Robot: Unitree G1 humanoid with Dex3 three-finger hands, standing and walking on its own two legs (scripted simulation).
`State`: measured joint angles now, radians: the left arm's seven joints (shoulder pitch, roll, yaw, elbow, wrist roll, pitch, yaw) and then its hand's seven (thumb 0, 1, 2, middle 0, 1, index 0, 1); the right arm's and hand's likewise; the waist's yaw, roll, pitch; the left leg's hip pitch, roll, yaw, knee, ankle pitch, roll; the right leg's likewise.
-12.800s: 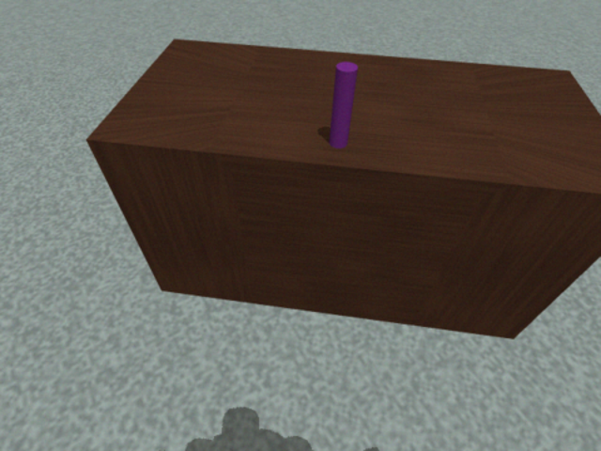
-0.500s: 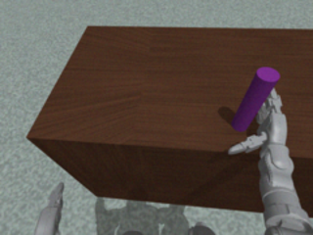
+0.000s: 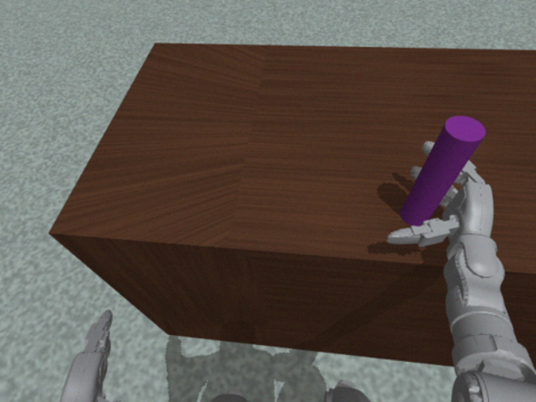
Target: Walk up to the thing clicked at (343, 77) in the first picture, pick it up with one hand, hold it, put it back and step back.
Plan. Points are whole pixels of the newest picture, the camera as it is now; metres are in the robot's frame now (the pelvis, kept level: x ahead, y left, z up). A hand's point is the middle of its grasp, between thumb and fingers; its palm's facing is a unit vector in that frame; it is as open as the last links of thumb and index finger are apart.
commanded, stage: close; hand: right
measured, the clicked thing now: (435, 179) +0.44 -0.20 +0.08
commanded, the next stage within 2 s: settle in 0.32 s
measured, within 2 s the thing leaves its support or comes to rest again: leaves its support in 0.68 s
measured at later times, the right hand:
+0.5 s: hand (427, 194) +0.43 -0.20 +0.05, palm faces +0.13 +0.99 +0.02, open 6.5 cm
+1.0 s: hand (437, 176) +0.43 -0.20 +0.10, palm faces +0.14 +0.99 +0.00, open 6.2 cm
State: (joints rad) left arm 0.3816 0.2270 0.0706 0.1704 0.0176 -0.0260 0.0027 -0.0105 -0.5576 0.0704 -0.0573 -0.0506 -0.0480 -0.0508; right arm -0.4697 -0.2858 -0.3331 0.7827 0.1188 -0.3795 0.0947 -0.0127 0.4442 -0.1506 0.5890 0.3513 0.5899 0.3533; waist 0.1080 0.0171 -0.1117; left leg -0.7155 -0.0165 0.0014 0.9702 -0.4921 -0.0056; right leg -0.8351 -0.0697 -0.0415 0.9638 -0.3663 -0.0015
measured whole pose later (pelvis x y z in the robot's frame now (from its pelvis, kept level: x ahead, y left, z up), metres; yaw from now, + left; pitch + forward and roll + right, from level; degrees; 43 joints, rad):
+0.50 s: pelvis +0.01 +0.00 +0.00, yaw +0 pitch +15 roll +1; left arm 0.40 0.23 0.07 0.12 0.02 -0.01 -0.01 -0.01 -0.53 0.05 -0.06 -0.05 -0.06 -0.05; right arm -0.49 -0.30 -0.36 0.81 0.12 -0.41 0.12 -0.03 -0.03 -0.85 0.99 0.96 1.03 0.97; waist 0.11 0.02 -0.12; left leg -0.73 -0.02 0.00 0.97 -0.50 -0.01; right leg -0.86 -0.07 -0.04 0.97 -0.38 -0.01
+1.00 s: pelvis +0.01 +0.00 +0.02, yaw +0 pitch +11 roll +1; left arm 0.35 0.24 0.07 0.24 -0.01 -0.01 0.02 -0.01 -0.54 0.06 -0.07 -0.06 -0.06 -0.05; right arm -0.52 -0.31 -0.33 0.79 0.14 -0.29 0.10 -0.03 -0.05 -1.09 0.90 1.18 0.95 1.20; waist 0.09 0.00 -0.10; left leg -0.59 -0.01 0.00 0.86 -0.46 -0.01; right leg -0.71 -0.06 -0.05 0.86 -0.34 0.00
